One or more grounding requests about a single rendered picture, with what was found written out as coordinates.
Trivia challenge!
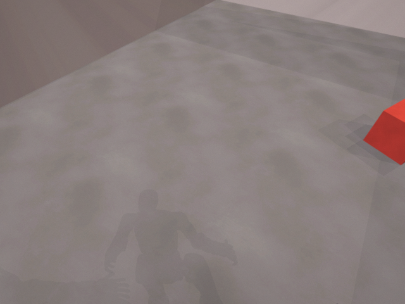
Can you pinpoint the carton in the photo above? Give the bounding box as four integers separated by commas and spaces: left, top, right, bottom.
363, 99, 405, 165

